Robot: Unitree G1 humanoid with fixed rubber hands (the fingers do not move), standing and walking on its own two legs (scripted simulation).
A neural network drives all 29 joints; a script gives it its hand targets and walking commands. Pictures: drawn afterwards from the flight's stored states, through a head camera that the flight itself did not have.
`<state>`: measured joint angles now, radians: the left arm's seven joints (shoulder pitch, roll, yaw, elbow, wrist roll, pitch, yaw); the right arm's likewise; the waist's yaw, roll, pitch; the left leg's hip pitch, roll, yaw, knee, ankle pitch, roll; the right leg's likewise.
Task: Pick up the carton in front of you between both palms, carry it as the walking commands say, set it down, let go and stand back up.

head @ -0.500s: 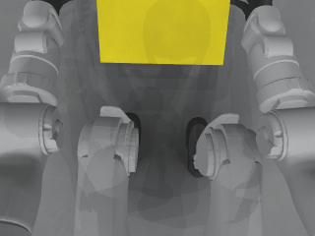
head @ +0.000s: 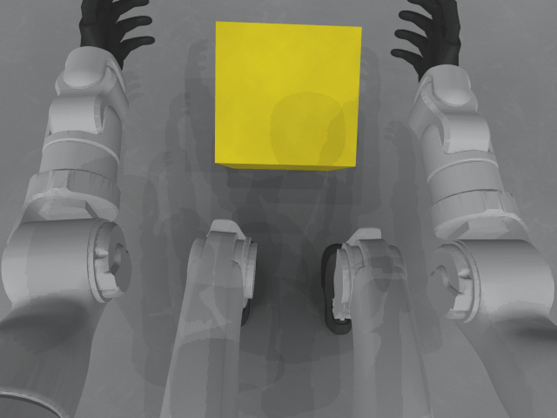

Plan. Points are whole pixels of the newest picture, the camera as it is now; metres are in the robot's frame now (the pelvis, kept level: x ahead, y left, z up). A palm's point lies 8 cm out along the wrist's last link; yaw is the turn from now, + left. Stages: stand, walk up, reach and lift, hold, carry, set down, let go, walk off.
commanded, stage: set down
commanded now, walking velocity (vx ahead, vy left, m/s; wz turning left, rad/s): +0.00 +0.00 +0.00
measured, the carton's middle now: (284, 112) +0.50 +0.04 -0.34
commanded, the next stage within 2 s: let go in 0.56 s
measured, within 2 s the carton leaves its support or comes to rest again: neither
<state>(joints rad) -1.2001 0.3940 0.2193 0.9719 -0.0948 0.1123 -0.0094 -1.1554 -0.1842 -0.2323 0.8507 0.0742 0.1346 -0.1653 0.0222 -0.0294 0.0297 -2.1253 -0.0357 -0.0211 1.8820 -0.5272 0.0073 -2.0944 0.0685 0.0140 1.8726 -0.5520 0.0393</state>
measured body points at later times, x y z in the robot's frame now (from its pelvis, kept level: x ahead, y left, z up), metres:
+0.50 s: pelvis +0.02 +0.00 +0.14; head +0.32 +0.03 +0.47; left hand +0.53 +0.27 +0.03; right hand +0.54 -0.14 +0.03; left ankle +0.10 +0.11 -0.43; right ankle +0.10 -0.12 -0.43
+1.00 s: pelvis +0.08 +0.01 +0.26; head +0.30 +0.02 +0.65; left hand +0.42 +0.27 +0.14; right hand +0.43 -0.18 +0.14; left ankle +0.10 +0.11 -0.43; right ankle +0.10 -0.12 -0.43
